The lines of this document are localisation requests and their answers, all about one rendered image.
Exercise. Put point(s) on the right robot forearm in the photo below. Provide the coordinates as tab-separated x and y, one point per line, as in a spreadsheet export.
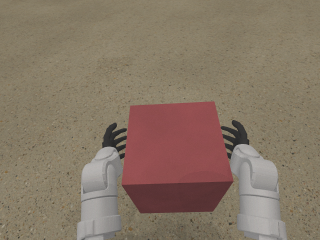
259	207

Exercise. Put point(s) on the robot left hand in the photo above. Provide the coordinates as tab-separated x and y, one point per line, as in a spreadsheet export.
109	136

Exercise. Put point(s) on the left robot forearm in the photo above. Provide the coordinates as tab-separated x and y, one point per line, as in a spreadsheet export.
99	192

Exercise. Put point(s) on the robot right hand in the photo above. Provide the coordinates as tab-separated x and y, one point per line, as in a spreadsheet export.
241	136

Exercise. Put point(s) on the carton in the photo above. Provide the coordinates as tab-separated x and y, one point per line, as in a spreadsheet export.
175	158

